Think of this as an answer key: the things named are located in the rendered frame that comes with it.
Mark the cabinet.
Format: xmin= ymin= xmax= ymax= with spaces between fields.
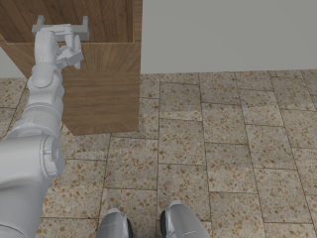
xmin=0 ymin=0 xmax=143 ymax=136

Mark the left robot forearm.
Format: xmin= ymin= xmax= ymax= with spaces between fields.
xmin=2 ymin=62 xmax=64 ymax=141

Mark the handle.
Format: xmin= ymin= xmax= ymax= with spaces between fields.
xmin=32 ymin=15 xmax=90 ymax=41

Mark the drawer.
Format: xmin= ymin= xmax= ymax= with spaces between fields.
xmin=0 ymin=0 xmax=134 ymax=44

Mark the left robot hand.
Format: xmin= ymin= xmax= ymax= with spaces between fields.
xmin=34 ymin=24 xmax=84 ymax=72

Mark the left robot upper arm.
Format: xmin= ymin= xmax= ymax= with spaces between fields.
xmin=0 ymin=134 xmax=65 ymax=238

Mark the right robot thigh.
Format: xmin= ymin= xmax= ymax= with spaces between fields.
xmin=164 ymin=204 xmax=210 ymax=238

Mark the right robot shin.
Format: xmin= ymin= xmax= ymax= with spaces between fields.
xmin=165 ymin=199 xmax=181 ymax=238

